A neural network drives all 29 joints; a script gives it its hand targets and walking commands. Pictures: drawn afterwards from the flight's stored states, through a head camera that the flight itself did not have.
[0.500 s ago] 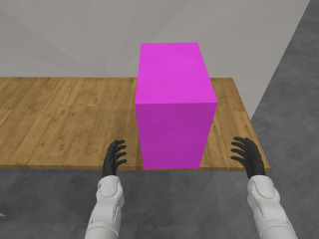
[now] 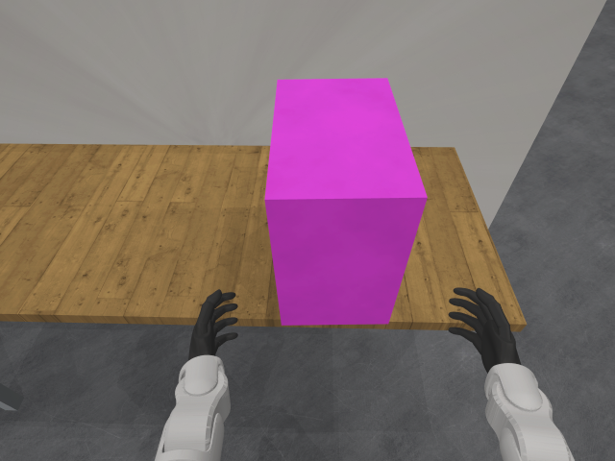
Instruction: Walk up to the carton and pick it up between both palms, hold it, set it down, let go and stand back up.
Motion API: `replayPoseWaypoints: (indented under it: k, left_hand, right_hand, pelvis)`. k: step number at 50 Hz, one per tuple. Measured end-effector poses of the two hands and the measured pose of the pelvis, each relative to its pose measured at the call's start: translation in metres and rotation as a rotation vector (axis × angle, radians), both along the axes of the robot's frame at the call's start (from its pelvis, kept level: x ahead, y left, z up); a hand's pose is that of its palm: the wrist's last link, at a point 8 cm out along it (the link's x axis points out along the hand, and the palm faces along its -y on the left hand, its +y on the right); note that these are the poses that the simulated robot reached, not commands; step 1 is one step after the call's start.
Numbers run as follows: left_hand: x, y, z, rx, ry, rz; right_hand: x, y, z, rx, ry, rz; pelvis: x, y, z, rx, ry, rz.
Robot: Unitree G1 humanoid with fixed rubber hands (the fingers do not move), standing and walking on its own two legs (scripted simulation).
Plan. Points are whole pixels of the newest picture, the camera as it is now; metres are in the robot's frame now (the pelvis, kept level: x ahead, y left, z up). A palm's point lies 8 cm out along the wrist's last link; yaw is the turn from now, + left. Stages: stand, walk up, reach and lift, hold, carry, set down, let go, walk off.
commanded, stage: set down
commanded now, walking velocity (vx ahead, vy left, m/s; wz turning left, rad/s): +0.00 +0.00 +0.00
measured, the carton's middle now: (333, 203) +0.49 -0.02 +0.05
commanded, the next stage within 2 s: let go in 1.44 s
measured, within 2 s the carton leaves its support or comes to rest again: neither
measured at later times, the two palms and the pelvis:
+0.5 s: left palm (194, 372) +0.24 +0.19 -0.03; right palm (494, 370) +0.23 -0.22 -0.01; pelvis +0.04 +0.00 +0.00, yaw +0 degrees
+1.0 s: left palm (188, 393) +0.22 +0.20 -0.05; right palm (498, 394) +0.20 -0.22 -0.04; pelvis +0.04 +0.00 +0.00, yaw +0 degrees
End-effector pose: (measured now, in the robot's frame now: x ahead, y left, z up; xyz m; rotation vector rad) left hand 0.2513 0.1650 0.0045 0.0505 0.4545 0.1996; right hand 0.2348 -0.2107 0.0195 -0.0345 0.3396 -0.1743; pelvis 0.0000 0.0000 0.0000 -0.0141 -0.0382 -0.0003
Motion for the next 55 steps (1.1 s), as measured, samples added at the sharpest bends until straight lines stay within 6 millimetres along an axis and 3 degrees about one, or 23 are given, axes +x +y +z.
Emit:
replayPoseWaypoints:
  k: [10, 24, 32, 38, 55]
  left_hand:
    - [-0.003, 0.008, -0.017, 0.016, 0.073, -0.007]
    - [-0.011, 0.021, -0.036, 0.031, 0.127, -0.026]
    - [-0.021, 0.026, -0.039, 0.038, 0.134, -0.042]
    - [-0.022, 0.027, -0.04, 0.039, 0.138, -0.052]
    - [-0.039, 0.034, -0.063, 0.05, 0.25, -0.058]
  right_hand:
    - [0.004, 0.0, -0.013, 0.006, 0.06, 0.003]
    - [-0.008, -0.005, -0.033, -0.002, 0.119, -0.017]
    - [-0.014, -0.008, -0.034, -0.012, 0.112, -0.01]
    - [-0.023, -0.011, -0.046, -0.01, 0.168, -0.012]
    - [-0.037, -0.014, -0.065, -0.002, 0.259, -0.015]
  pelvis:
    - [0.014, 0.0, 0.001, 0.0, 0.019, 0.0]
    - [0.036, 0.001, 0.002, -0.002, 0.05, 0.001]
    - [0.036, 0.001, 0.002, -0.002, 0.05, 0.001]
    - [0.035, 0.001, 0.002, -0.002, 0.049, 0.001]
    - [0.036, 0.001, 0.002, -0.002, 0.05, 0.001]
